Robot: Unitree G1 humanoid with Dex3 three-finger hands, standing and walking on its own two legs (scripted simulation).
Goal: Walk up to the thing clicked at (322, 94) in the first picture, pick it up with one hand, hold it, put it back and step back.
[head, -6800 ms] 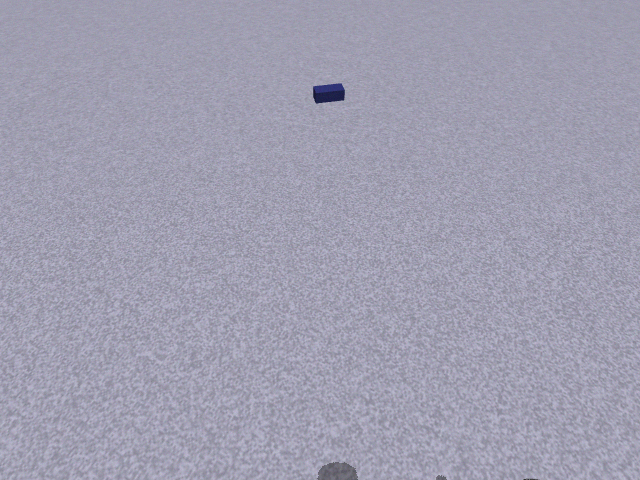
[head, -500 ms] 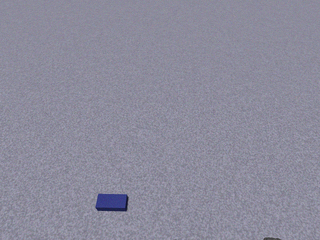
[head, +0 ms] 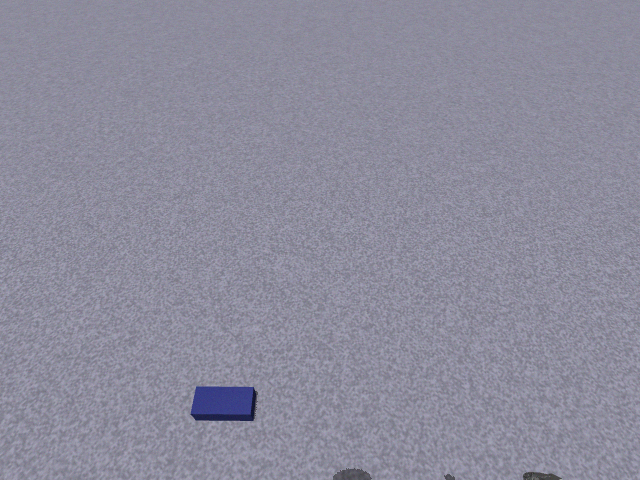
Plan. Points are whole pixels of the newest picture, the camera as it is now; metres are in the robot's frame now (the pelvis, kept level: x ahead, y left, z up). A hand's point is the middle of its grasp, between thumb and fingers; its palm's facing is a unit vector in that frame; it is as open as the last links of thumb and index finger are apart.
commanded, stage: walk up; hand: left
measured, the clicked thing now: (224, 403) +0.43 +0.28 -0.75
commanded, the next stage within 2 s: none
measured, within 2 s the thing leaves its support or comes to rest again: neither
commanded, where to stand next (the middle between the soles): +0.00 +0.00 m, yaw -2 degrees
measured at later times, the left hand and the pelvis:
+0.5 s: hand out of the picture +0.02 +0.32 -0.17, palm faces -0.03 -0.93 -0.36, open 7.4 cm; pelvis -0.06 +0.04 -0.02, yaw +1 degrees
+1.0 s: hand out of the picture +0.09 +0.23 -0.17, palm faces -0.02 -0.94 -0.34, open 7.4 cm; pelvis -0.05 -0.01 -0.03, yaw +0 degrees
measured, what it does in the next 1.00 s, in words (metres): steps on the spot: left foot, then right foot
